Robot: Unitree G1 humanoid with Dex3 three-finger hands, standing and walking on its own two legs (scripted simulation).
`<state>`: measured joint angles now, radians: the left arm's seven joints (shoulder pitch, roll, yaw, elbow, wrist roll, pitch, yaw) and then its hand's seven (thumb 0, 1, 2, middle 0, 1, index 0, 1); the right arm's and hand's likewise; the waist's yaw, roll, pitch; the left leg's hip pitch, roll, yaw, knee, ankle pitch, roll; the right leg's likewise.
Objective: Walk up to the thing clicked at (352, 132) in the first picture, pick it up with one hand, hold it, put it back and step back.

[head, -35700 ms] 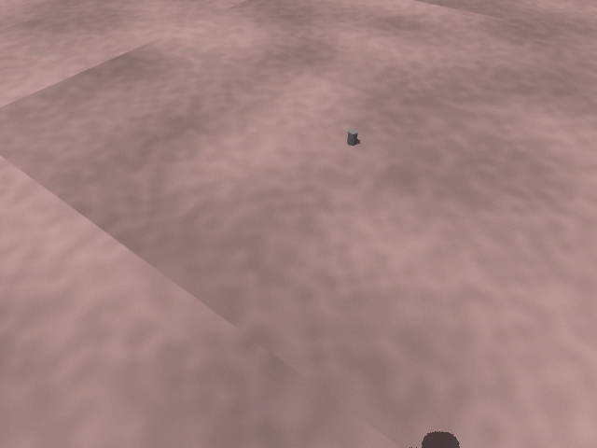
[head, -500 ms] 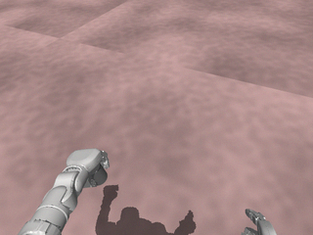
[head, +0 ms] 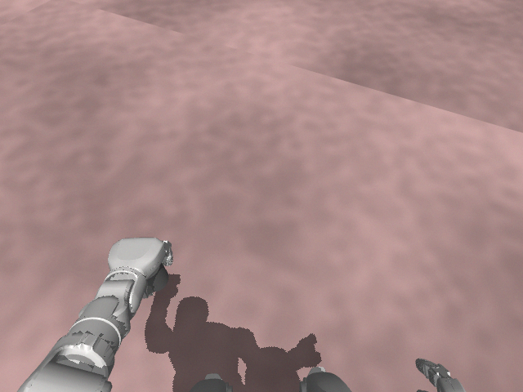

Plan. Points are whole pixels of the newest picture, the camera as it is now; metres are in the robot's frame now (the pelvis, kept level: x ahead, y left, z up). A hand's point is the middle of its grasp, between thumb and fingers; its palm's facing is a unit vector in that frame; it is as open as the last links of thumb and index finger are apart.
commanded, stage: crouch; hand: left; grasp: from above
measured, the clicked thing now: (150, 272) +0.35 +0.22 -0.12
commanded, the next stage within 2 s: lower in 1.58 s
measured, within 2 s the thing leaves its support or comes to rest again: neither
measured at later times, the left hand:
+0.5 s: hand (176, 291) +0.39 +0.22 -0.34, palm faces -0.46 +0.02 -0.89, open 7.7 cm
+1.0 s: hand (184, 296) +0.41 +0.23 -0.47, palm faces -0.45 -0.01 -0.89, open 7.7 cm
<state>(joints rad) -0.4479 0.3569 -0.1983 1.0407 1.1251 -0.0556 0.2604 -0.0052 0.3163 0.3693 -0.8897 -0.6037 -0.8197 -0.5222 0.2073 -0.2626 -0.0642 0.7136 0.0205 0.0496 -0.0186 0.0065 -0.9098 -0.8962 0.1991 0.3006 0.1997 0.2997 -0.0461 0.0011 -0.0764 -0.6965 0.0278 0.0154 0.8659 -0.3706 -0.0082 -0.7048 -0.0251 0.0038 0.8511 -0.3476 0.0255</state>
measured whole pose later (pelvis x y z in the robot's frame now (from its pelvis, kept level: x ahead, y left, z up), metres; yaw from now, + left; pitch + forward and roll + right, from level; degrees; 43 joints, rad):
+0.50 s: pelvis -0.04 +0.01 -0.21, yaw -1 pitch +34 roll -3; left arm -0.78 0.45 -0.04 1.28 1.17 -0.06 0.34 -0.03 0.32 0.36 -0.89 -0.60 -0.82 -0.51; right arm 0.24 -0.22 -0.05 0.74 -0.05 -0.03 0.01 0.01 -0.91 -0.89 0.20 0.30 0.20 0.30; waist -0.17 0.06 -0.20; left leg -1.76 0.02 -0.03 1.79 -0.63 0.01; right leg -1.74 -0.03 0.00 1.74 -0.60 0.04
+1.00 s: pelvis -0.05 +0.00 -0.31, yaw -2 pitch +37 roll -5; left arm -0.91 0.55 0.01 1.34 1.21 -0.08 0.36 -0.03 0.30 0.39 -0.90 -0.60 -0.83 -0.51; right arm 0.15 -0.26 -0.03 0.73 -0.10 -0.05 0.08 0.00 -0.92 -0.90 0.20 0.30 0.20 0.30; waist -0.20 0.02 -0.15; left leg -2.10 0.01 -0.08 2.14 -0.70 -0.01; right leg -2.06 -0.02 -0.03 2.08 -0.66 0.03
